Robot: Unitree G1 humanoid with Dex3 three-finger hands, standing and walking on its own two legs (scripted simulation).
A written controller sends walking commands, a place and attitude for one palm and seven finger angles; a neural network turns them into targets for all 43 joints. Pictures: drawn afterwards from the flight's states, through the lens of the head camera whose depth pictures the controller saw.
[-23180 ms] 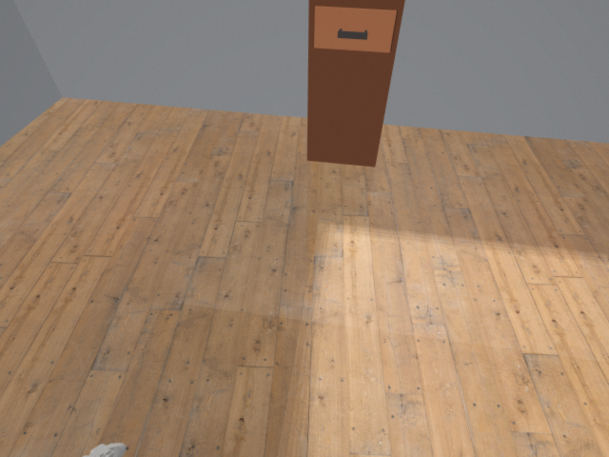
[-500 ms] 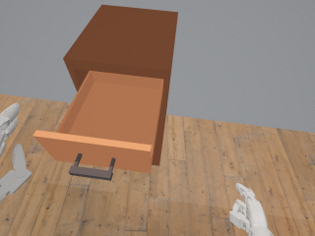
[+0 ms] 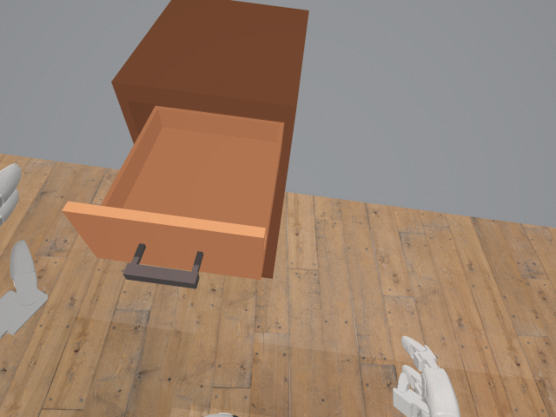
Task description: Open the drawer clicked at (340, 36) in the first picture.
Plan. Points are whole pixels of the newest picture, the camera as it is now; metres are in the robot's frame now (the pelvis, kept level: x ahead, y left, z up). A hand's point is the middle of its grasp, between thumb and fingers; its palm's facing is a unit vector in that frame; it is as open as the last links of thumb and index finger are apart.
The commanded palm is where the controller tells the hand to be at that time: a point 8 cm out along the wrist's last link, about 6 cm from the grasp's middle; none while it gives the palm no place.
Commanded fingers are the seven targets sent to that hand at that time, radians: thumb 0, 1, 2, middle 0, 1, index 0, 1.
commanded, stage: step back with the hand held close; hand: left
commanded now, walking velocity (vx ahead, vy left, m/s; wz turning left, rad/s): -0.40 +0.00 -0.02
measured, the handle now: (166, 264) +0.36 +0.22 -0.08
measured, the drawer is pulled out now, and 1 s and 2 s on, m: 0.29 0.29 0.29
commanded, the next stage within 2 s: stop stepping back and stand still in 0.40 s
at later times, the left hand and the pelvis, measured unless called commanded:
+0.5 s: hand out of the picture +0.06 +0.18 +0.15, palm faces +0.29 -0.82 -0.50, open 7.4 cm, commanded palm -0.01 +0.23 +0.18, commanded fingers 0.00 0.90 0.90 -0.20 -0.30 -0.20 -0.30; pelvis -0.14 -0.05 +0.00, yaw +1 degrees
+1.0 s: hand out of the picture -0.07 +0.15 +0.17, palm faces +0.39 -0.76 -0.52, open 7.4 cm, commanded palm -0.13 +0.20 +0.18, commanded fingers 0.00 0.90 0.90 -0.20 -0.30 -0.20 -0.30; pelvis -0.23 -0.09 +0.00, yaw +5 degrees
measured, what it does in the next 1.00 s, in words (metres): walks backwards: right foot, then left foot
